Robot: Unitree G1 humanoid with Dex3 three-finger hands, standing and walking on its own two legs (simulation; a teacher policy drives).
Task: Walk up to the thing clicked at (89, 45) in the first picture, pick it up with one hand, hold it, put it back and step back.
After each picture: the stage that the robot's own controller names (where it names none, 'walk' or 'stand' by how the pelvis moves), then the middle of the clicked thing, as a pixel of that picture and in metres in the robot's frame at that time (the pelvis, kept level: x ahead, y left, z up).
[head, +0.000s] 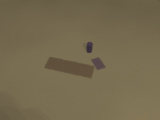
stand; (89, 47) +1.28 -0.10 -0.72
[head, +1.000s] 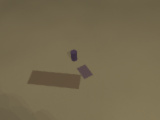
walk; (74, 55) +1.15 +0.15 -0.70
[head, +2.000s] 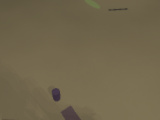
walk; (56, 94) +0.66 +0.23 -0.70
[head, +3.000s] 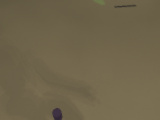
stand; (57, 115) +0.42 +0.17 -0.68
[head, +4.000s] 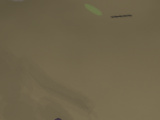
walk; out of the picture +0.41 +0.16 -0.72
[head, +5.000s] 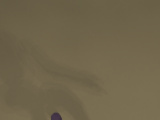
walk; (56, 119) +0.32 +0.18 -0.68
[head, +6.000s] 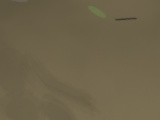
stand; out of the picture +0.35 +0.15 -0.70
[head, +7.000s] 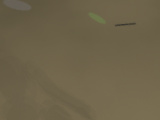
stand; out of the picture +0.38 +0.15 -0.72
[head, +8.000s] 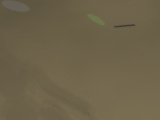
stand; out of the picture +0.35 +0.15 -0.73
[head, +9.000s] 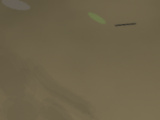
stand; out of the picture +0.35 +0.15 -0.73
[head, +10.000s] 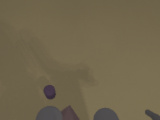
go down; (50, 92) +0.40 +0.15 -0.51
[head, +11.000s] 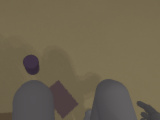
go down; (31, 65) +0.44 +0.19 -0.31
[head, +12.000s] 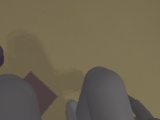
close in; out of the picture +0.41 +0.22 -0.24
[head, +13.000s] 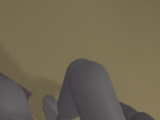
close; out of the picture +0.42 +0.24 -0.22
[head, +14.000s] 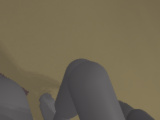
close; out of the picture +0.41 +0.25 -0.23
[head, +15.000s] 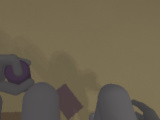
lift; (19, 77) +0.33 +0.22 -0.07
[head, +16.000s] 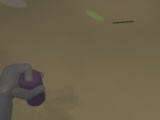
hold; (33, 88) +0.32 +0.17 +0.05
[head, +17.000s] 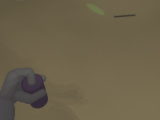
hold; (35, 91) +0.32 +0.16 +0.01
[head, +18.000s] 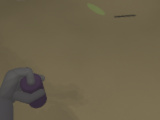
hold; (34, 91) +0.32 +0.17 +0.01
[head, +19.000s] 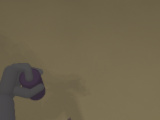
crouch; (33, 85) +0.35 +0.16 -0.05
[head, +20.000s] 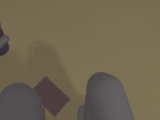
lower; out of the picture +0.47 +0.22 -0.10
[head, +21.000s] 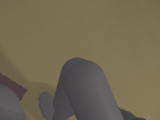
lower; out of the picture +0.43 +0.27 -0.23
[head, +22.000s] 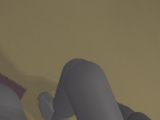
lower; out of the picture +0.43 +0.27 -0.23
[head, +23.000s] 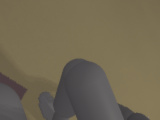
lower; out of the picture +0.43 +0.27 -0.23
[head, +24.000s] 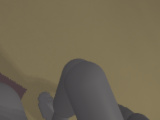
lower; out of the picture +0.43 +0.27 -0.23
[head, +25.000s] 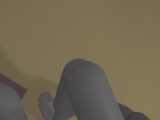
open; out of the picture +0.42 +0.27 -0.23
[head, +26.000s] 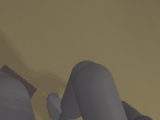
stand; out of the picture +0.42 +0.26 -0.23
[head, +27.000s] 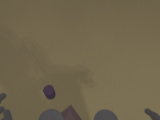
walk; (49, 92) +0.42 +0.17 -0.53
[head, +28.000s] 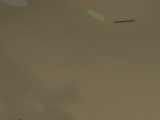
stand; out of the picture +0.39 +0.15 -0.66
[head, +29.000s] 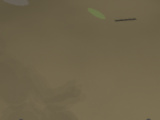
stand; out of the picture +0.39 +0.15 -0.66
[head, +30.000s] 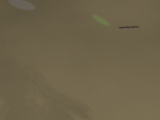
stand; out of the picture +0.40 +0.14 -0.71
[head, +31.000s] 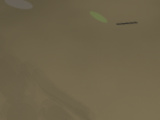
stand; out of the picture +0.39 +0.15 -0.72
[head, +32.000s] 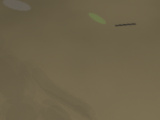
stand; out of the picture +0.37 +0.15 -0.73
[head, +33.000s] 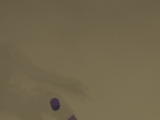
walk; (55, 104) +0.44 +0.16 -0.70
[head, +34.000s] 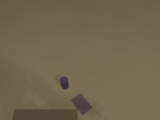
walk; (64, 83) +0.67 +0.17 -0.70
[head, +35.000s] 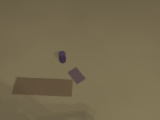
stand; (62, 57) +0.96 +0.19 -0.70
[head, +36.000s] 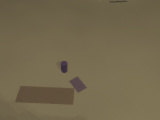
stand; (64, 67) +1.00 +0.16 -0.72
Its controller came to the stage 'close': yes
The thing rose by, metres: 0.71
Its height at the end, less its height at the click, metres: +0.00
